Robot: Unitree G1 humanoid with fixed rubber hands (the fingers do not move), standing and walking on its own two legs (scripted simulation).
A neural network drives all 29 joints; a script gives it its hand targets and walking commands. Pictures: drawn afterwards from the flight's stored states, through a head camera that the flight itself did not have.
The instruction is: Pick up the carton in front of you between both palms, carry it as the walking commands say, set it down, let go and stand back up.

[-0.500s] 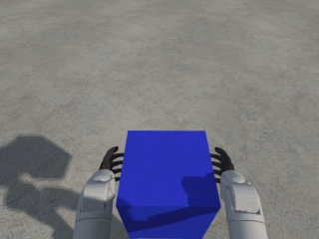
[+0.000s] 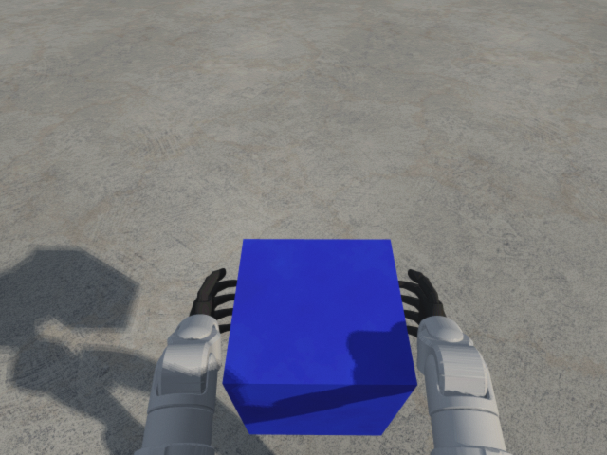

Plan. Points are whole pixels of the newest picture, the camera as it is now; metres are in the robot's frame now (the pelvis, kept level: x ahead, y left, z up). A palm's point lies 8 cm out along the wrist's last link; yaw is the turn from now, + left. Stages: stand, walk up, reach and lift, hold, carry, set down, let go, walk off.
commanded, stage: carry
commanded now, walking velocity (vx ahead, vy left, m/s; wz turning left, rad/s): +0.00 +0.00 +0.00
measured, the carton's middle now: (315, 342) +0.30 +0.00 -0.04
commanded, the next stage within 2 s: hold in 0.62 s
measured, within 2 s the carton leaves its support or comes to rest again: neither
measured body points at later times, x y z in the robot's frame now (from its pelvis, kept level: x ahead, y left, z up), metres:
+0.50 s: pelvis +0.00 +0.01 +0.00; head -0.02 +0.01 +0.45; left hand +0.29 +0.16 +0.03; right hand +0.29 -0.14 +0.03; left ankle -0.05 +0.09 -0.73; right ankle +0.08 -0.12 -0.73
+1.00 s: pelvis -0.01 -0.02 +0.01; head -0.04 -0.04 +0.46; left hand +0.25 +0.19 +0.04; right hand +0.32 -0.10 +0.04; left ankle -0.05 +0.09 -0.73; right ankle +0.08 -0.14 -0.73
